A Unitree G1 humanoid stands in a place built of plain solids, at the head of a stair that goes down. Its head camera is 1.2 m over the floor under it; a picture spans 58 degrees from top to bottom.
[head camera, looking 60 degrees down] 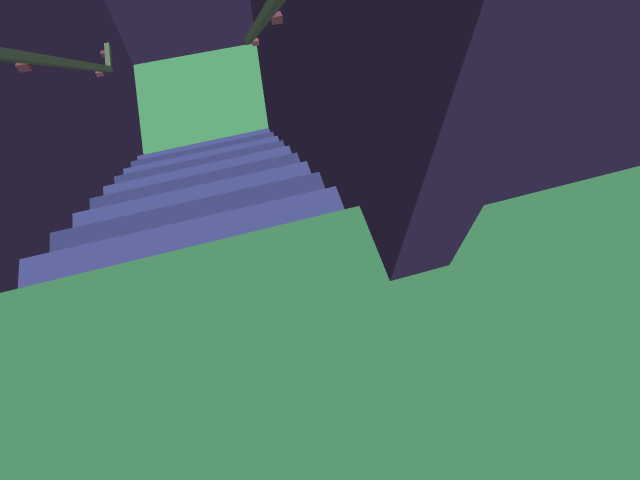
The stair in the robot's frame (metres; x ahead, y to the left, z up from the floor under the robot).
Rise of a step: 0.20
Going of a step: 0.24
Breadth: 1.20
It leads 16 degrees to the left of straight ahead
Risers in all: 10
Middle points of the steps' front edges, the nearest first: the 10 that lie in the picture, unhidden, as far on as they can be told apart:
0.66 0.45 0.00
0.89 0.51 -0.19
1.12 0.58 -0.39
1.35 0.65 -0.59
1.58 0.71 -0.78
1.81 0.78 -0.98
2.04 0.85 -1.17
2.27 0.91 -1.36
2.50 0.98 -1.56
2.74 1.05 -1.76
